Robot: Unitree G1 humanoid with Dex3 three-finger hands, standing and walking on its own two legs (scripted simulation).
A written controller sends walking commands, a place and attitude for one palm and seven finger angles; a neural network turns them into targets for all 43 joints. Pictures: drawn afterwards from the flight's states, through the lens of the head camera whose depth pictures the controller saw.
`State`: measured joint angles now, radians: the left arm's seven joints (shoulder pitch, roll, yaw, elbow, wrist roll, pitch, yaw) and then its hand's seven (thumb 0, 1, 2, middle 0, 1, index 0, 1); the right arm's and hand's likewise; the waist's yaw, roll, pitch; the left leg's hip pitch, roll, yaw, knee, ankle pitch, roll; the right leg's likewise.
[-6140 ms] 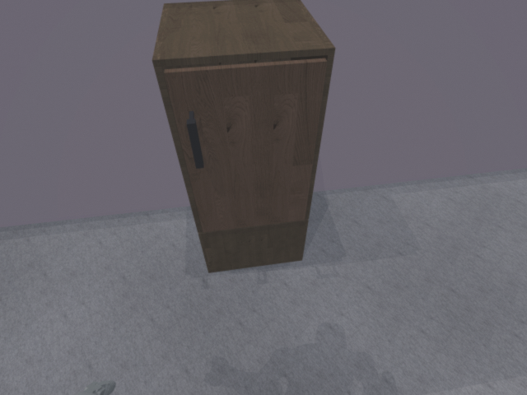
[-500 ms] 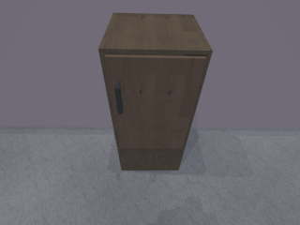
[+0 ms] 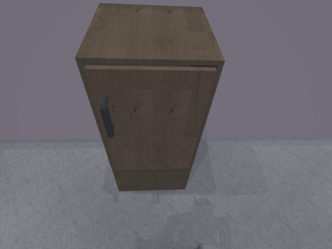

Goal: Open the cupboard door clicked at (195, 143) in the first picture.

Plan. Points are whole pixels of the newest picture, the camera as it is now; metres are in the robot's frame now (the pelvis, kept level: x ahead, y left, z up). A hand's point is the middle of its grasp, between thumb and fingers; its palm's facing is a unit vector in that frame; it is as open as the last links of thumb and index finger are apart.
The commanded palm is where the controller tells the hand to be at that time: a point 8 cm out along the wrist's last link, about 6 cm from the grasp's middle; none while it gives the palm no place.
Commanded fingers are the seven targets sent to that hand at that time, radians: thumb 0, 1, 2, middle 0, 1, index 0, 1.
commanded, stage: come to a stop and stand still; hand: left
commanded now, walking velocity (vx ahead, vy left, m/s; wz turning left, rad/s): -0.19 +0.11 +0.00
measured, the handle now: (108, 117) +0.51 +0.20 -0.03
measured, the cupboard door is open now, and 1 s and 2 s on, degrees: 0 0 0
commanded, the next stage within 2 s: look again from close up in 1.60 s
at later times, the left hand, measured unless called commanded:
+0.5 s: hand out of the picture +0.05 +0.18 -0.19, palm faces +0.08 -0.98 -0.16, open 7.3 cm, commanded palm none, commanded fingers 0.00 0.90 0.90 -0.20 -0.30 -0.20 -0.30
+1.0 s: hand out of the picture -0.03 +0.14 -0.18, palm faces +0.02 -0.98 -0.18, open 7.3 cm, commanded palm none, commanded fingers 0.00 0.90 0.90 -0.20 -0.30 -0.20 -0.30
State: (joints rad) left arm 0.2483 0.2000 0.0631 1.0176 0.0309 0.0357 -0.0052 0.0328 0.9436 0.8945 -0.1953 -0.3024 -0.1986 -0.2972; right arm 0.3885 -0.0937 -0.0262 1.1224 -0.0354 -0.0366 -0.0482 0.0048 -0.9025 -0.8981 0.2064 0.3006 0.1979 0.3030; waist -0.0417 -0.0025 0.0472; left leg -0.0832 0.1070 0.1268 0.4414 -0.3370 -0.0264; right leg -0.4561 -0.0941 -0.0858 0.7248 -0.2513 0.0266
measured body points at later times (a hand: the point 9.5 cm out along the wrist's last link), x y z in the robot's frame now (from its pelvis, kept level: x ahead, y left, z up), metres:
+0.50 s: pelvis -0.01 +0.00 -0.01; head +0.00 +0.03 +0.44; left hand +0.05 +0.23 -0.17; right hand +0.05 -0.23 -0.14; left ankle +0.01 +0.06 -0.74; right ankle +0.03 -0.16 -0.70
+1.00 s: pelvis -0.02 -0.02 +0.00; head -0.02 -0.02 +0.45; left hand -0.03 +0.19 -0.16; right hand -0.08 -0.23 -0.16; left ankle +0.01 +0.06 -0.74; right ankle -0.05 -0.15 -0.74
